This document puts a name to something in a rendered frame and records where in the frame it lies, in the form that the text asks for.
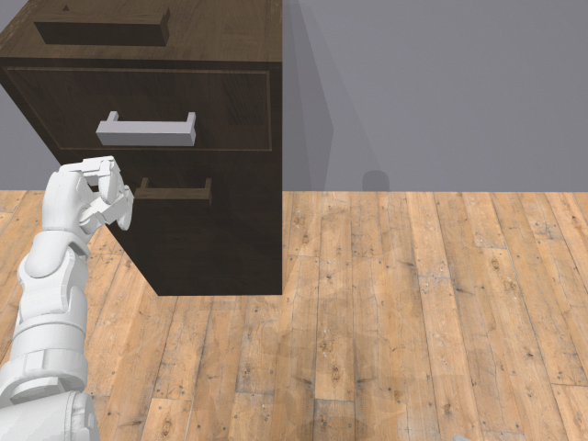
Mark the handle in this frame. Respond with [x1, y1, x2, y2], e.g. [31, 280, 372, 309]
[96, 111, 196, 146]
[134, 188, 212, 208]
[33, 10, 170, 47]

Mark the cabinet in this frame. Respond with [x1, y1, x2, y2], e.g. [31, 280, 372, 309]
[0, 0, 282, 296]

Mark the robot left forearm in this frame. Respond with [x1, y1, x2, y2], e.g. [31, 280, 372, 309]
[0, 230, 90, 409]

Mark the robot left hand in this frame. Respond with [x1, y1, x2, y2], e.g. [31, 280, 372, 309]
[42, 156, 134, 245]

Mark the robot left upper arm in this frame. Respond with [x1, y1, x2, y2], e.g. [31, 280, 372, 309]
[0, 390, 100, 441]

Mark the drawer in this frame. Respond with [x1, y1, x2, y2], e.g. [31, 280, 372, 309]
[7, 66, 271, 149]

